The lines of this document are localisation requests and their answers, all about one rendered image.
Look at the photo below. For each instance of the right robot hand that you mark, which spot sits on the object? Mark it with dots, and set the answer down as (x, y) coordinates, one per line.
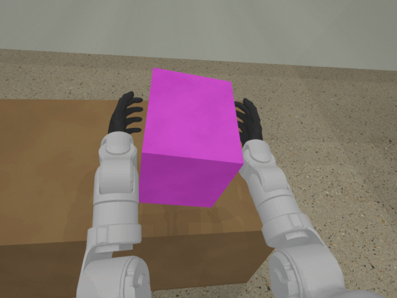
(251, 128)

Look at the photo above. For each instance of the pedestal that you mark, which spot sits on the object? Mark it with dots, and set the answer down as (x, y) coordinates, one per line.
(49, 154)

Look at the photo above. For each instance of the right robot forearm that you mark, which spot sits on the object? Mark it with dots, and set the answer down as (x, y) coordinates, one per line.
(284, 225)

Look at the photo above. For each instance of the carton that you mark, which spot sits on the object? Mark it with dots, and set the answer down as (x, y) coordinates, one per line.
(191, 147)

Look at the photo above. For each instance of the left robot upper arm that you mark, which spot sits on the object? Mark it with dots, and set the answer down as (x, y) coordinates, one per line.
(120, 277)

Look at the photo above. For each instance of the right robot upper arm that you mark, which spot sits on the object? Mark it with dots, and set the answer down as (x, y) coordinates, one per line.
(309, 271)

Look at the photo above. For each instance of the left robot hand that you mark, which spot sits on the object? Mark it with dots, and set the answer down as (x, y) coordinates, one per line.
(119, 122)

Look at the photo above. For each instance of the left robot forearm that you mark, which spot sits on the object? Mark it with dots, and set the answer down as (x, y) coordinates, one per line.
(115, 224)

